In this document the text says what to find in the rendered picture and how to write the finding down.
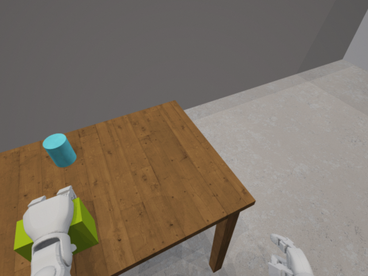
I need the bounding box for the right robot hand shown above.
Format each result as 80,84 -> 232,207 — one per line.
268,233 -> 313,276

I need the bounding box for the sponge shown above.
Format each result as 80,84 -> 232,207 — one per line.
14,197 -> 99,262

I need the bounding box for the left robot hand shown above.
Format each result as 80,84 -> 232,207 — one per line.
23,186 -> 77,255

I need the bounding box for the table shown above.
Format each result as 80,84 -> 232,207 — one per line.
0,100 -> 256,276

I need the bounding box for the robot left forearm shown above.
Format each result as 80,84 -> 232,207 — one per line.
30,232 -> 72,276

